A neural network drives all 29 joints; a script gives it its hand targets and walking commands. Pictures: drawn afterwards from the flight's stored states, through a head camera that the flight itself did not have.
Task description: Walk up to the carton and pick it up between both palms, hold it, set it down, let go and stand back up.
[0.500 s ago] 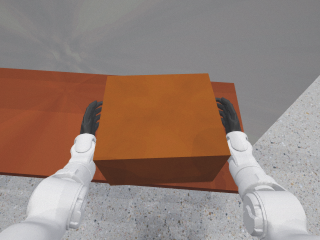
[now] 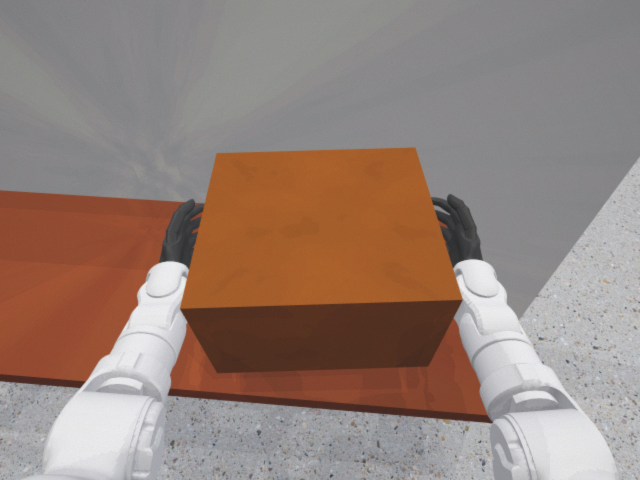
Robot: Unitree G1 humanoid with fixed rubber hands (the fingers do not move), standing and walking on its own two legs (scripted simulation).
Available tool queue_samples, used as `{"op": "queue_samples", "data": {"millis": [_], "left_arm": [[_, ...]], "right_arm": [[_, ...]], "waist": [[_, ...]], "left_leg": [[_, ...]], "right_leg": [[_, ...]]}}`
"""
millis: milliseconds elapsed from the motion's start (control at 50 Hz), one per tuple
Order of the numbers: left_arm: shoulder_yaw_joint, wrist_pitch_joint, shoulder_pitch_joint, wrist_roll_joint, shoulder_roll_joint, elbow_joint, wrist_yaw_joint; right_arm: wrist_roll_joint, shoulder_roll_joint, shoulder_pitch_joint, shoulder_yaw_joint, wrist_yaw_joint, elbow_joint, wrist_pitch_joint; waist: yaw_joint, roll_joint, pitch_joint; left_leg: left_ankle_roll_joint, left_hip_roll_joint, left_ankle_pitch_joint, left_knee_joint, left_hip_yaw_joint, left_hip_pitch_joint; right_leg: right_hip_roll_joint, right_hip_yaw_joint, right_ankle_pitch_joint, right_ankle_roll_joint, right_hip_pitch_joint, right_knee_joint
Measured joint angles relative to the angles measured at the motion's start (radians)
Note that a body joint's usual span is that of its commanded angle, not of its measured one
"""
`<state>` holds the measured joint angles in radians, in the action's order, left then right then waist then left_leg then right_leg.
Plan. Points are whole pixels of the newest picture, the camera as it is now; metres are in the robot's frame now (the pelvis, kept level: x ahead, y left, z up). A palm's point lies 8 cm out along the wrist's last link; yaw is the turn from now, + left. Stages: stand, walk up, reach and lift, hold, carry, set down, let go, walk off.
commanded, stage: reach and lift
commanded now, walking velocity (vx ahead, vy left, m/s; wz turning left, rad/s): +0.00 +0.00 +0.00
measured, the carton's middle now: (319, 256) +0.40 +0.00 +0.07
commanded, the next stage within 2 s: hold in 1.76 s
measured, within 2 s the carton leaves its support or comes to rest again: neither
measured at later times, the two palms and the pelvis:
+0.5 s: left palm (178, 259) +0.36 +0.18 +0.12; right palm (489, 258) +0.35 -0.20 +0.12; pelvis +0.00 -0.01 +0.00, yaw +0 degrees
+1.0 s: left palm (176, 256) +0.35 +0.17 +0.13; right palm (496, 259) +0.34 -0.21 +0.13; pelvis -0.01 +0.00 +0.00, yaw -1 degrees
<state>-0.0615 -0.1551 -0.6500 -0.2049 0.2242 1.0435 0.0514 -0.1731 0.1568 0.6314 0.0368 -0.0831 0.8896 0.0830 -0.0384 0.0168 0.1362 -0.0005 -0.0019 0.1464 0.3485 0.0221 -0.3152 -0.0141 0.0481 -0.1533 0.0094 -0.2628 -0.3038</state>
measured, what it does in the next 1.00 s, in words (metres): stands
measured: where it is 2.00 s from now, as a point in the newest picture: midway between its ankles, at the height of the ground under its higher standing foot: outside the picture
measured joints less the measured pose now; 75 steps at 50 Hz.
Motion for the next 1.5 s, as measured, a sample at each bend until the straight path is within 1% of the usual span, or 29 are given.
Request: {"op": "queue_samples", "data": {"millis": [60, 120, 200, 260, 400, 480, 580, 640, 700, 780, 860, 980, 1060, 1200, 1300, 1380, 1500], "left_arm": [[-0.017, 0.058, 0.033, 0.02, -0.01, -0.07, 0.003], [-0.023, 0.137, 0.079, 0.048, -0.02, -0.183, 0.022], [-0.018, 0.232, 0.152, 0.066, -0.034, -0.349, 0.05], [-0.025, 0.289, 0.193, 0.089, -0.048, -0.458, 0.058], [-0.08, 0.44, 0.222, 0.173, -0.085, -0.622, 0.029], [-0.137, 0.506, 0.227, 0.228, -0.106, -0.683, -0.023], [-0.159, 0.551, 0.258, 0.244, -0.112, -0.778, -0.046], [-0.176, 0.573, 0.251, 0.265, -0.119, -0.787, -0.065], [-0.183, 0.601, 0.244, 0.276, -0.122, -0.792, -0.077], [-0.172, 0.618, 0.236, 0.278, -0.118, -0.806, -0.07], [-0.161, 0.621, 0.227, 0.269, -0.121, -0.815, -0.052], [-0.183, 0.643, 0.201, 0.287, -0.133, -0.79, -0.057], [-0.164, 0.647, 0.221, 0.278, -0.127, -0.833, -0.042], [-0.162, 0.667, 0.258, 0.279, -0.134, -0.892, -0.037], [-0.174, 0.684, 0.253, 0.278, -0.134, -0.896, -0.045], [-0.171, 0.686, 0.261, 0.275, -0.132, -0.92, -0.047], [-0.189, 0.704, 0.235, 0.28, -0.132, -0.901, -0.059]], "right_arm": [[-0.002, -0.003, -0.026, 0.003, -0.001, -0.034, -0.032], [-0.025, 0.005, -0.053, -0.008, -0.001, -0.08, -0.066], [-0.041, 0.012, -0.11, -0.014, -0.003, -0.184, -0.117], [-0.05, 0.019, -0.149, -0.012, -0.004, -0.27, -0.156], [-0.048, 0.024, -0.172, 0.005, 0.0, -0.379, -0.266], [-0.036, 0.017, -0.16, 0.006, -0.004, -0.404, -0.316], [-0.031, 0.003, -0.181, 0.007, -0.01, -0.467, -0.34], [-0.017, -0.005, -0.178, 0.017, -0.004, -0.463, -0.351], [-0.009, -0.013, -0.17, 0.033, 0.012, -0.448, -0.362], [-0.009, -0.017, -0.166, 0.049, 0.022, -0.449, -0.362], [-0.017, -0.007, -0.166, 0.055, 0.023, -0.465, -0.364], [-0.014, -0.001, -0.126, 0.062, 0.034, -0.42, -0.384], [-0.036, 0.012, -0.131, 0.045, 0.026, -0.448, -0.382], [-0.066, 0.022, -0.149, 0.024, 0.019, -0.483, -0.394], [-0.065, 0.013, -0.145, 0.031, 0.017, -0.483, -0.408], [-0.073, 0.019, -0.151, 0.021, 0.001, -0.521, -0.421], [-0.069, 0.01, -0.132, 0.034, 0.0, -0.499, -0.435]], "waist": [[0.004, -0.008, -0.013], [0.01, -0.011, -0.035], [0.001, -0.016, -0.04], [-0.005, -0.018, -0.037], [-0.006, -0.023, -0.035], [-0.01, -0.027, -0.065], [-0.02, -0.033, -0.07], [-0.017, -0.038, -0.075], [-0.018, -0.042, -0.08], [-0.024, -0.045, -0.082], [-0.02, -0.043, -0.076], [-0.021, -0.046, -0.082], [-0.025, -0.046, -0.084], [-0.028, -0.045, -0.077], [-0.029, -0.046, -0.078], [-0.032, -0.038, -0.084], [-0.031, -0.043, -0.087]], "left_leg": [[-0.001, 0.002, 0.0, -0.012, -0.002, 0.033], [0.001, -0.002, 0.003, -0.014, -0.001, 0.058], [0.005, -0.005, 0.006, -0.009, 0.01, 0.058], [0.007, -0.008, 0.009, -0.004, 0.015, 0.057], [0.011, -0.011, 0.003, -0.023, 0.009, 0.09], [0.012, -0.011, -0.005, -0.046, 0.008, 0.14], [0.014, -0.009, -0.009, -0.051, 0.016, 0.157], [0.013, -0.007, -0.013, -0.056, 0.015, 0.171], [0.012, -0.005, -0.017, -0.059, 0.016, 0.175], [0.011, -0.002, -0.023, -0.057, 0.018, 0.162], [0.009, -0.003, -0.024, -0.053, 0.012, 0.144], [0.006, -0.003, -0.028, -0.063, 0.001, 0.146], [0.007, -0.005, -0.02, -0.054, 0.002, 0.142], [0.009, -0.007, -0.006, -0.048, 0.007, 0.154], [0.009, -0.005, -0.005, -0.052, 0.011, 0.166], [0.01, -0.005, -0.001, -0.045, 0.016, 0.168], [0.01, -0.004, -0.008, -0.055, 0.015, 0.173]], "right_leg": [[-0.001, -0.003, -0.001, 0.001, 0.03, 0.009], [0.004, -0.005, 0.005, 0.001, 0.063, 0.027], [0.009, 0.003, 0.009, -0.003, 0.076, 0.042], [0.013, 0.005, 0.009, -0.006, 0.078, 0.043], [0.017, -0.007, 0.007, -0.01, 0.097, 0.042], [0.018, -0.013, 0.01, -0.012, 0.139, 0.051], [0.016, -0.008, 0.01, -0.013, 0.157, 0.053], [0.014, -0.01, 0.01, -0.012, 0.167, 0.051], [0.013, -0.01, 0.013, -0.011, 0.171, 0.052], [0.011, -0.009, 0.016, -0.01, 0.158, 0.047], [0.011, -0.016, 0.021, -0.008, 0.138, 0.044], [0.011, -0.029, 0.024, -0.006, 0.131, 0.045], [0.014, -0.029, 0.024, -0.006, 0.133, 0.05], [0.017, -0.026, 0.016, -0.008, 0.153, 0.057], [0.016, -0.024, 0.01, -0.008, 0.163, 0.055], [0.017, -0.021, 0.011, -0.008, 0.172, 0.059], [0.016, -0.024, 0.011, -0.009, 0.169, 0.055]]}}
